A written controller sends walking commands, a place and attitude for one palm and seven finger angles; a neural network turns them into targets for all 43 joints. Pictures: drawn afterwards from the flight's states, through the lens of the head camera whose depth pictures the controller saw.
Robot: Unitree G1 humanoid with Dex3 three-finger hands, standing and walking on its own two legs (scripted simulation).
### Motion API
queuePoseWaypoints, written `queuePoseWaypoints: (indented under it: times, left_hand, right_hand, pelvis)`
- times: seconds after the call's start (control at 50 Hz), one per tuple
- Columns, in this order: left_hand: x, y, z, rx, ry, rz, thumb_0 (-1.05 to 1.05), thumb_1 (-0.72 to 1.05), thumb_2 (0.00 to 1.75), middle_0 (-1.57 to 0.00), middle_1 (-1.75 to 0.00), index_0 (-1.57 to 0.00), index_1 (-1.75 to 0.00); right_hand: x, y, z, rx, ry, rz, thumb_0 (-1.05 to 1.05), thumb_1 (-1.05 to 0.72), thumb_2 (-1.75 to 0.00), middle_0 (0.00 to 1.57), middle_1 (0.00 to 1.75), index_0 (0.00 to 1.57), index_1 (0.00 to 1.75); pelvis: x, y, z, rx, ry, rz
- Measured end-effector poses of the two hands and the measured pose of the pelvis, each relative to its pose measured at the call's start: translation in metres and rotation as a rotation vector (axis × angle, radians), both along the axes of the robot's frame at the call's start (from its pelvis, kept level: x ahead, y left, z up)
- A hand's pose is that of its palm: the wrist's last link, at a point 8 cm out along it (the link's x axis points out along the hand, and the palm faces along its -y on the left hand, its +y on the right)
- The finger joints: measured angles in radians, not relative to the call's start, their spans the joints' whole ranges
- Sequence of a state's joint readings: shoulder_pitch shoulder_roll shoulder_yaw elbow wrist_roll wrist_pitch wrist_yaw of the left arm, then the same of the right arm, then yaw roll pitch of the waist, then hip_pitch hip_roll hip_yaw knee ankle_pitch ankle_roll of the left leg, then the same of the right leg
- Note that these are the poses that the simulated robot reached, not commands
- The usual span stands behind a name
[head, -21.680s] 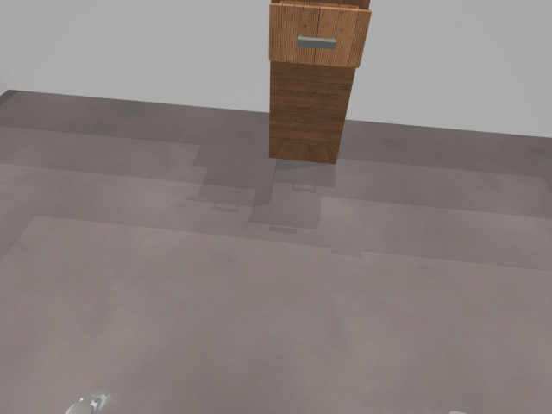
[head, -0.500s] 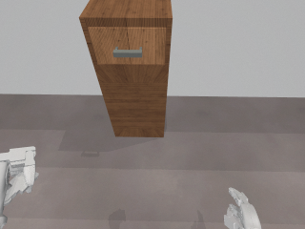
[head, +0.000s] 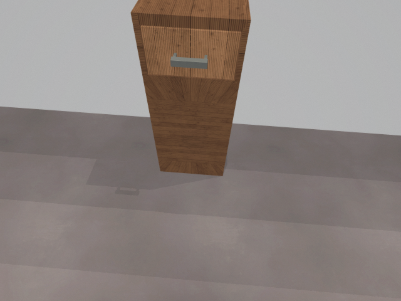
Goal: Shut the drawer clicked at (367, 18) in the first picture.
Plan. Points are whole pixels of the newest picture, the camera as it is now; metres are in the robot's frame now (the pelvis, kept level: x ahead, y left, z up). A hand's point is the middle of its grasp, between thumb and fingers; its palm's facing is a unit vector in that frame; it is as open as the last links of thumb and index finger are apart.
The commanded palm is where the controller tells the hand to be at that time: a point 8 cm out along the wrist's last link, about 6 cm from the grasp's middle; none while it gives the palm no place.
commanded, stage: let the arm hang, fingers relaxed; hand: left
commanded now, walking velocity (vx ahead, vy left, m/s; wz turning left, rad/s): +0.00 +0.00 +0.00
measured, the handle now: (189, 59) +0.85 +0.10 +0.00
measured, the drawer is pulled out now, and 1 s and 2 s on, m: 0.00 0.00 0.00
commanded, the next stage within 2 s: look to check the result in 0.58 s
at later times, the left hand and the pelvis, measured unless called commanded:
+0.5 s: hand out of the picture +0.01 +0.16 -0.18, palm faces +0.01 -0.99 -0.17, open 7.3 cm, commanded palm none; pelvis +0.01 +0.00 +0.00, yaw -2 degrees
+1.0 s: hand out of the picture +0.01 +0.15 -0.17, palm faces +0.03 -0.98 -0.18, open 7.4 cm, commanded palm none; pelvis +0.02 -0.01 +0.00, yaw -2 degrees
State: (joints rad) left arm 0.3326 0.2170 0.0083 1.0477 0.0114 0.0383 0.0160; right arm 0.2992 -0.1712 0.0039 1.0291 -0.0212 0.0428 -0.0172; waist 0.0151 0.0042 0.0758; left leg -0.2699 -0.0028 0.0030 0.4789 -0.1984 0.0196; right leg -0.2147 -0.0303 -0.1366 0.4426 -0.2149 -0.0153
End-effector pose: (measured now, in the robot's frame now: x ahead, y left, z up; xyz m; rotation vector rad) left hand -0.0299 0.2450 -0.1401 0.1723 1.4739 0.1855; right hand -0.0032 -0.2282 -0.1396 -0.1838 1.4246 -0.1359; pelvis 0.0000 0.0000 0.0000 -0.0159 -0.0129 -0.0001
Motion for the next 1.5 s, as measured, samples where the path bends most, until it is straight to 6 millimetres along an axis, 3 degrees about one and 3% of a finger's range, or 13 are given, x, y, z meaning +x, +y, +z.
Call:
queuePoseWaypoints:
  times: [0.14, 0.34, 0.44, 0.66, 1.0, 1.5]
  left_hand:
    - [-0.012, 0.0, 0.006, 0.015, 0.041, 0.013, 0.01, 0.91, 0.9, -0.41, -0.55, -0.41, -0.55]
    - [0.02, -0.026, -0.002, -0.034, -0.037, -0.008, 0.0, 0.91, 0.9, -0.23, -0.33, -0.22, -0.34]
    - [0.034, -0.038, -0.006, -0.059, -0.062, -0.02, 0.01, 0.91, 0.9, -0.21, -0.31, -0.2, -0.31]
    - [0.033, -0.04, -0.004, -0.049, -0.042, -0.003, 0.01, 0.92, 0.9, -0.2, -0.3, -0.2, -0.3]
    - [0.031, -0.045, -0.003, -0.044, -0.027, 0.004, 0.0, 0.91, 0.9, -0.2, -0.3, -0.19, -0.3]
    - [0.061, -0.038, 0.0, -0.021, -0.067, -0.023, 0.0, 0.91, 0.9, -0.2, -0.3, -0.2, -0.3]
  right_hand:
    - [-0.011, 0.021, -0.008, 0.053, 0.012, -0.038, 0.01, -0.91, -0.9, 0.2, 0.3, 0.2, 0.3]
    - [-0.015, 0.027, -0.01, 0.067, 0.008, -0.074, 0.01, -0.91, -0.9, 0.2, 0.3, 0.2, 0.3]
    - [-0.018, 0.025, -0.008, 0.058, 0.015, -0.088, 0.0, -0.91, -0.9, 0.2, 0.3, 0.2, 0.3]
    - [-0.022, 0.021, -0.008, 0.058, 0.046, -0.1, 0.0, -0.91, -0.9, 0.2, 0.3, 0.2, 0.3]
    - [-0.005, 0.013, -0.009, 0.056, 0.021, -0.09, 0.0, -0.91, -0.9, 0.2, 0.3, 0.2, 0.3]
    - [0.009, -0.008, -0.005, 0.019, 0.015, -0.085, 0.0, -0.91, -0.9, 0.2, 0.3, 0.2, 0.3]
  pelvis:
    - [0.002, 0.004, 0.002, 0.01, -0.006, -0.011]
    - [0.005, 0.001, 0.002, 0.017, -0.017, -0.023]
    - [0.007, -0.002, 0.002, 0.017, -0.017, -0.026]
    - [0.013, -0.007, 0.003, 0.015, -0.016, -0.024]
    - [0.018, -0.013, 0.003, 0.016, -0.019, -0.026]
    - [0.027, -0.019, 0.005, 0.015, -0.015, -0.029]
